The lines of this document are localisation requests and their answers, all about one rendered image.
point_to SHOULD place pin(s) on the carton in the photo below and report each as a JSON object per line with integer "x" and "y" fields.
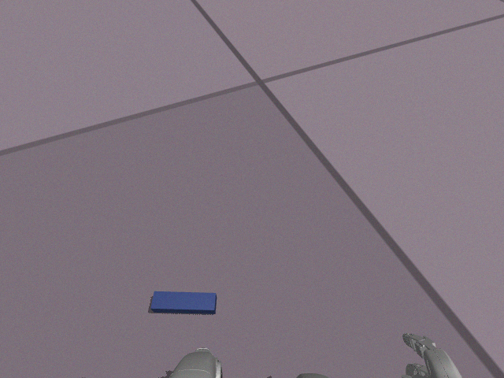
{"x": 184, "y": 302}

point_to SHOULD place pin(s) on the right robot hand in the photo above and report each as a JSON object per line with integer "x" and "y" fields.
{"x": 438, "y": 362}

